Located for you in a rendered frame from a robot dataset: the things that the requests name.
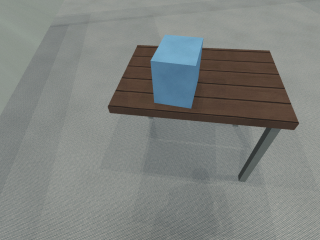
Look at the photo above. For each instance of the carton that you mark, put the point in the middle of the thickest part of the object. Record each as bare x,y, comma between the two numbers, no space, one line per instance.
175,70

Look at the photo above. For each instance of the table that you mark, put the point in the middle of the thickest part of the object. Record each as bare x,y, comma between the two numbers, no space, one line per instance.
235,86

